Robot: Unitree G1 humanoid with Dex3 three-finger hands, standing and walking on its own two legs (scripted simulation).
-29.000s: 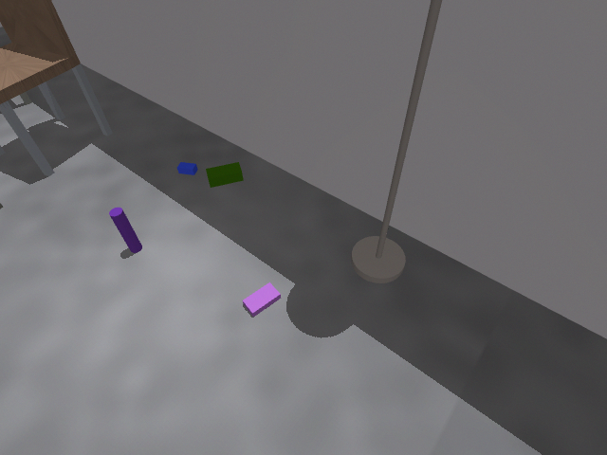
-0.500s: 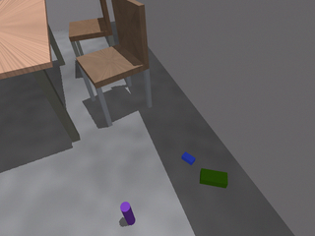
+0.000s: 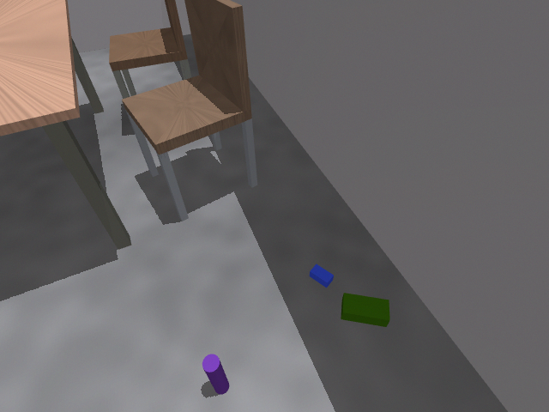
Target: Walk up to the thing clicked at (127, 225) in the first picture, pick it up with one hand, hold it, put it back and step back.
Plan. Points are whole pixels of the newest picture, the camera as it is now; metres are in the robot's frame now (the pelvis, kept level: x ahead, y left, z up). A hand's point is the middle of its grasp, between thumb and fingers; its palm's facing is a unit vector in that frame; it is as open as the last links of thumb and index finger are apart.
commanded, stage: stand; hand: left
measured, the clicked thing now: (216, 375) +0.38 +0.23 -0.67
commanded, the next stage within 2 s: step back in 0.90 s
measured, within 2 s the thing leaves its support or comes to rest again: neither
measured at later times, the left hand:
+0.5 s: hand out of the picture +0.08 +0.25 -0.16, palm faces -0.01 -0.94 -0.33, open 7.3 cm
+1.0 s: hand out of the picture +0.08 +0.26 -0.16, palm faces +0.01 -0.94 -0.35, open 7.3 cm
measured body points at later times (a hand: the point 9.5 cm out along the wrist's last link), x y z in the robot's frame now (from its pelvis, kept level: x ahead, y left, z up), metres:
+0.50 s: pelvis +0.01 +0.00 +0.00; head +0.01 +0.00 +0.45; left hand +0.08 +0.30 -0.13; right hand +0.08 -0.30 -0.14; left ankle +0.02 +0.12 -0.75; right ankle +0.01 -0.12 -0.75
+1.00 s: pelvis +0.00 +0.00 +0.00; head +0.03 +0.00 +0.44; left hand +0.08 +0.31 -0.14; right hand +0.08 -0.30 -0.14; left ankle +0.02 +0.12 -0.75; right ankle +0.01 -0.12 -0.75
